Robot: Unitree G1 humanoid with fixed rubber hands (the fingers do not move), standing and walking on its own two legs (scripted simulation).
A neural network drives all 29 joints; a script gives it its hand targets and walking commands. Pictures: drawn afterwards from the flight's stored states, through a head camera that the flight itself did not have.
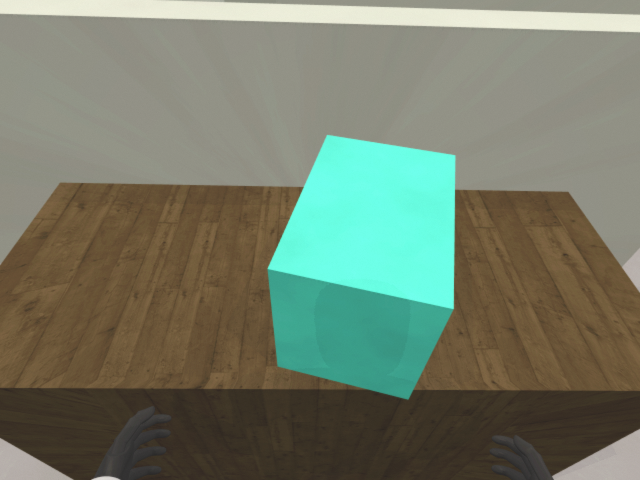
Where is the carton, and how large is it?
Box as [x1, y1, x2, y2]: [268, 135, 454, 399]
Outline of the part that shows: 327,135 268,267 268,278 277,365 407,399 453,309 454,155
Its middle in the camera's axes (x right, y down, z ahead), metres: +0.07 +0.03 +0.60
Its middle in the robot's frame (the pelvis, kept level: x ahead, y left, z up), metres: +0.45 -0.06 +0.02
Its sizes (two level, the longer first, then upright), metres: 0.293 0.204 0.239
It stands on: a pedestal, 0.68 m high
